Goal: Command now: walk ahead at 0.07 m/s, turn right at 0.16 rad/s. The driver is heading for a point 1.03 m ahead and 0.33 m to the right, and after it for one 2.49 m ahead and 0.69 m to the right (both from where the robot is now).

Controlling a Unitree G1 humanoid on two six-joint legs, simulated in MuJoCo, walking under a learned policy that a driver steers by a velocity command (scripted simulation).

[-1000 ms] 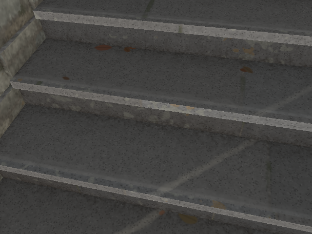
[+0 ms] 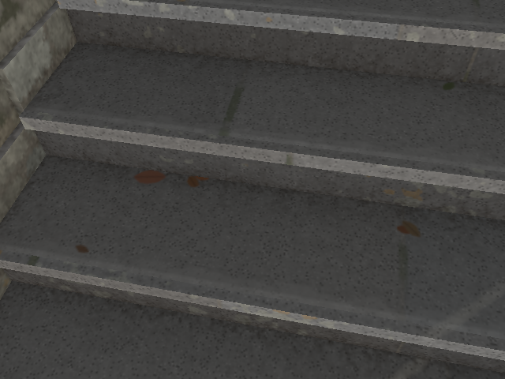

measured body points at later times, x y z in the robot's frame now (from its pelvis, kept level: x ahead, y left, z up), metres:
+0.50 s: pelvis +0.11 +0.11 +0.02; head +0.16 +0.10 +0.47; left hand +0.15 +0.37 -0.11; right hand +0.40 -0.10 +0.02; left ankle +0.25 +0.24 -0.50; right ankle +0.03 -0.05 -0.72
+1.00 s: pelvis +0.18 +0.20 +0.09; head +0.20 +0.19 +0.54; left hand +0.47 +0.34 +0.00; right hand +0.24 -0.09 +0.01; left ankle +0.30 +0.27 -0.56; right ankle +0.09 +0.12 -0.46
